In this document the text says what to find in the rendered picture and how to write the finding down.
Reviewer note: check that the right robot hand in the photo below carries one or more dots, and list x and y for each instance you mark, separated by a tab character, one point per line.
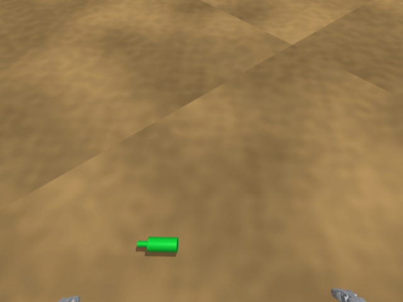
345	295

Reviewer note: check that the bottle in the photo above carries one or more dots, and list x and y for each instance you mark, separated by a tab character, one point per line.
160	244

